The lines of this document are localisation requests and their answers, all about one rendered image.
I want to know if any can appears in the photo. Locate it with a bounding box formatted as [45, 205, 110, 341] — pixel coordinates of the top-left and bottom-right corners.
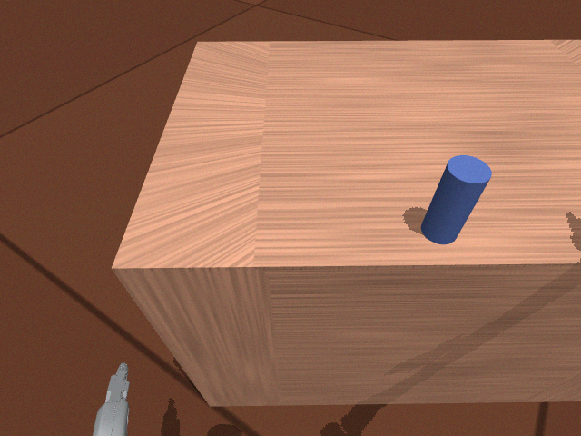
[421, 155, 492, 244]

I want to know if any left robot hand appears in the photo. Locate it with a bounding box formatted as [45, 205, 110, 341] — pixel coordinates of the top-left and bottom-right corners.
[93, 362, 130, 436]

